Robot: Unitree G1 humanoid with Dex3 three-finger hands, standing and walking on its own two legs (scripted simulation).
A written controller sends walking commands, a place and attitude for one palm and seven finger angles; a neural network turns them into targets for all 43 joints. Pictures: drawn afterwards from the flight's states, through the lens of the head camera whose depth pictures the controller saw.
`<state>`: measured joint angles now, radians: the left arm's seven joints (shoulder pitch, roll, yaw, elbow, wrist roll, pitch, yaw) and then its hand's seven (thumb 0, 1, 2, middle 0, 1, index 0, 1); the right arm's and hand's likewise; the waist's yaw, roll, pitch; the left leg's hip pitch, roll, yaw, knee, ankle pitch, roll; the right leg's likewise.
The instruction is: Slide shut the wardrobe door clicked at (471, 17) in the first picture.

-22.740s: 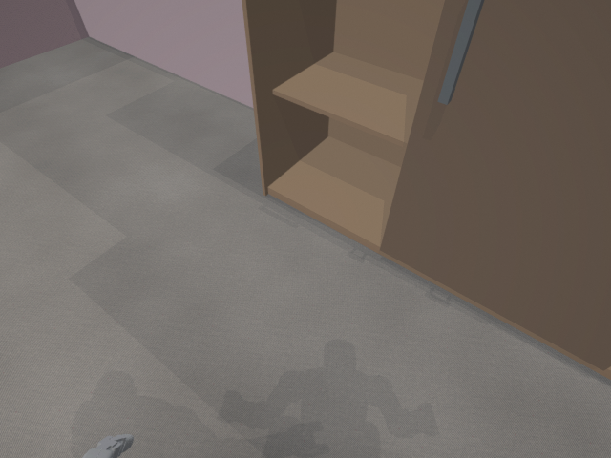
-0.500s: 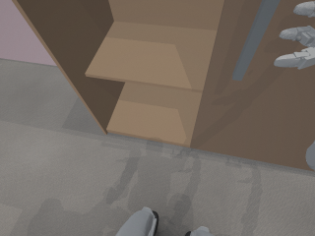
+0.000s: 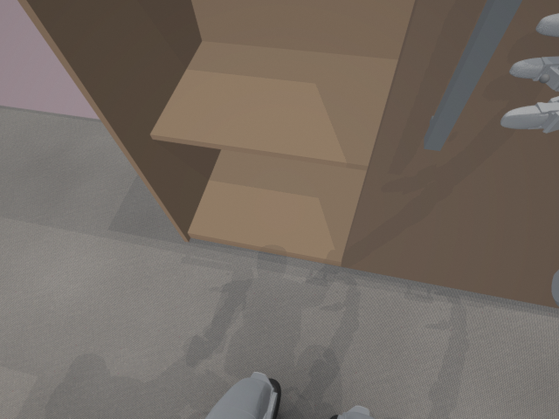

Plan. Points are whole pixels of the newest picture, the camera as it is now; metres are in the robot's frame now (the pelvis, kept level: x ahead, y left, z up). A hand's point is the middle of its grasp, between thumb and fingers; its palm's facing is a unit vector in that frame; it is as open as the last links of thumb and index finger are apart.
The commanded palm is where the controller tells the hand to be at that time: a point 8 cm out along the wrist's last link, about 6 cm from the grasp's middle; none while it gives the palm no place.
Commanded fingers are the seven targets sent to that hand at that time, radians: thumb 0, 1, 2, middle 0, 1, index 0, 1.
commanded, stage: move the hooked fingers beside the handle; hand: right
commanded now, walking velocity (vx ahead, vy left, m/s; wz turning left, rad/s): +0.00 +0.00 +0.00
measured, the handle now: (476, 42) +0.58 -0.11 +0.19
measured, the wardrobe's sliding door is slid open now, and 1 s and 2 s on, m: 0.59 0.60 0.60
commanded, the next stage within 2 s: feel for the door with the fingertips in 1.32 s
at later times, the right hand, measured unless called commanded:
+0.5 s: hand out of the picture +0.54 -0.21 +0.17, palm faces -0.01 +1.00 +0.01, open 13.8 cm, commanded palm +0.51 -0.25 +0.16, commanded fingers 0.00 0.50 -0.30 0.30 1.20 0.30 1.20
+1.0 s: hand (556, 94) +0.52 -0.20 +0.18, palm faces +0.01 +1.00 -0.01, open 14.0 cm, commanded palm +0.50 -0.24 +0.17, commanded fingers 0.00 0.50 -0.30 0.30 1.20 0.30 1.20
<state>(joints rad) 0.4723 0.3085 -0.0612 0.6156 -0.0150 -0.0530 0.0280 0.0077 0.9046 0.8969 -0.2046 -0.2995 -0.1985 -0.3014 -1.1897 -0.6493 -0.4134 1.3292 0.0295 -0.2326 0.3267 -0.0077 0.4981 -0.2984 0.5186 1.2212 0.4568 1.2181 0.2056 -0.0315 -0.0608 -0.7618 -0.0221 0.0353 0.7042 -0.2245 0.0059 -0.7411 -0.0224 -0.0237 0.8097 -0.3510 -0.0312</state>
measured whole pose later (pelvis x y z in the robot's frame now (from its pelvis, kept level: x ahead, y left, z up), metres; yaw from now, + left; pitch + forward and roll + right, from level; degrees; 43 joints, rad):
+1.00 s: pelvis +0.06 +0.00 +0.02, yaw -2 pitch +10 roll +2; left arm 0.33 0.26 -0.04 0.62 -0.02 -0.02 0.01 0.01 0.91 0.90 -0.20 -0.30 -0.20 -0.30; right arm -0.80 -0.41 -0.32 0.90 0.15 -0.13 0.26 -0.01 0.50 -0.30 0.30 1.20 0.30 1.20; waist 0.08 -0.05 -0.08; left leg -0.47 -0.01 0.05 0.58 -0.28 0.00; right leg -0.44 -0.01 -0.01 0.65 -0.38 -0.03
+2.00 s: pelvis +0.05 +0.00 +0.02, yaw -1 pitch +10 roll +2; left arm 0.38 0.26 -0.03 0.66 -0.01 -0.08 0.01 0.01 0.91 0.90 -0.20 -0.30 -0.20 -0.30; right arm -0.90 -0.39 -0.31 1.03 0.11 -0.17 0.19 -0.01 0.50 -0.30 0.32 1.21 0.31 1.20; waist 0.11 -0.05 -0.08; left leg -0.51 -0.01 0.03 0.59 -0.27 0.00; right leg -0.47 -0.01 -0.02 0.66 -0.37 -0.03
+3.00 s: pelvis +0.04 +0.00 +0.02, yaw +0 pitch +11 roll +2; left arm 0.43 0.27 -0.02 0.68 -0.01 -0.09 0.01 0.01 0.91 0.90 -0.20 -0.30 -0.20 -0.30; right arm -0.93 -0.40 -0.32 1.07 0.12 -0.23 0.20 -0.01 0.50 -0.30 0.31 1.21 0.31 1.20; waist 0.13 -0.04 -0.08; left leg -0.55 -0.02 0.02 0.60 -0.25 0.00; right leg -0.52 -0.01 -0.03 0.68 -0.36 -0.03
